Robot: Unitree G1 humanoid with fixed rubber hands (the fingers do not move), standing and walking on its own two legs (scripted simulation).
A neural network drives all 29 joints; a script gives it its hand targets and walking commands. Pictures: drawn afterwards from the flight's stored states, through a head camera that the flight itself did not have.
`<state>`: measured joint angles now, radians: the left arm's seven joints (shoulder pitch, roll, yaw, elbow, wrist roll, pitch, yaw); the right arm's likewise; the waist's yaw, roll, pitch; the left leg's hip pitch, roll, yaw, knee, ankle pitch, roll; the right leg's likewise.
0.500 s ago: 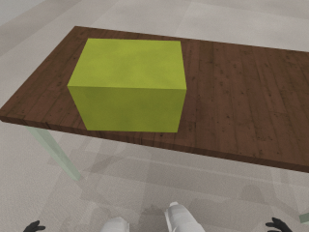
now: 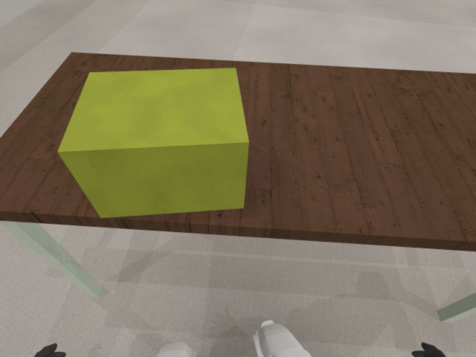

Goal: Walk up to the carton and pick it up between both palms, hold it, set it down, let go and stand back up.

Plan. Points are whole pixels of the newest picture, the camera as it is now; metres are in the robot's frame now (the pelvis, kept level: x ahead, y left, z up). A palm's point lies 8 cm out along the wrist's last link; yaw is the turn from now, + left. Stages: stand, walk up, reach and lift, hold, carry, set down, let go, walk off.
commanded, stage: walk up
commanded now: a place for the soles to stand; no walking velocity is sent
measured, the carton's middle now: (168, 142) +0.50 +0.14 +0.06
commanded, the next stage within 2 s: none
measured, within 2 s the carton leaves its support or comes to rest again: neither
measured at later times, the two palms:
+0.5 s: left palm out of the picture +0.12 +0.31 -0.09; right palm out of the picture +0.11 -0.35 -0.08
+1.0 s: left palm out of the picture +0.12 +0.32 -0.09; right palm out of the picture +0.11 -0.33 -0.07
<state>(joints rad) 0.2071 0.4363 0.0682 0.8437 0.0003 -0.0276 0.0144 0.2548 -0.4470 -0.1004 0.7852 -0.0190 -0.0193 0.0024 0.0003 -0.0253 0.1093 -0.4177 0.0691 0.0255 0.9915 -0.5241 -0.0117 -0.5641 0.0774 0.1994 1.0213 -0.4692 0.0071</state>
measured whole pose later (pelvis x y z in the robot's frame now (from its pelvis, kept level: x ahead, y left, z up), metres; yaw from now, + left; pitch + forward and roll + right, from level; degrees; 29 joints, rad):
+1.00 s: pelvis +0.02 +0.00 +0.00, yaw -2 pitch -2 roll +1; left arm 0.21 0.43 0.05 0.86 0.00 -0.04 0.01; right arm 0.21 -0.42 -0.08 0.79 -0.02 -0.04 0.00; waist 0.00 -0.04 0.10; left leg -0.42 0.05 0.02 0.97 -0.53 -0.02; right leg -0.56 0.06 0.20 0.98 -0.39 0.03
